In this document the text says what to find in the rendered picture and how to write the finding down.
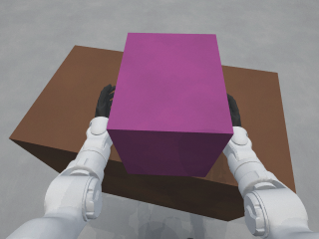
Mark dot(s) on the robot right upper arm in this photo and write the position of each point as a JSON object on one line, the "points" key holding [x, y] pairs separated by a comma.
{"points": [[276, 214]]}

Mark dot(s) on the robot left upper arm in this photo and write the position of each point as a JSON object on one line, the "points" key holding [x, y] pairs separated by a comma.
{"points": [[71, 202]]}

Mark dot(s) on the left robot hand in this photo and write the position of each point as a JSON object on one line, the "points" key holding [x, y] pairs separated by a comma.
{"points": [[103, 107]]}

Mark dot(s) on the pedestal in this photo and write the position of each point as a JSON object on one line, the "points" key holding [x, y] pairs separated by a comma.
{"points": [[54, 129]]}

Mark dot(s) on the carton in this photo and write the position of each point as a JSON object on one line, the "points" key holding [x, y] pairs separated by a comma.
{"points": [[170, 113]]}

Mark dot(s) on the robot right forearm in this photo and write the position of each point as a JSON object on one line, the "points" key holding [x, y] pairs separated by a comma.
{"points": [[246, 168]]}

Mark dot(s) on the robot left forearm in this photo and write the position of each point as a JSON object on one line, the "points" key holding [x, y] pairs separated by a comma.
{"points": [[94, 154]]}

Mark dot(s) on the right robot hand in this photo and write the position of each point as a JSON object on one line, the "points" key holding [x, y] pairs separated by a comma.
{"points": [[234, 111]]}

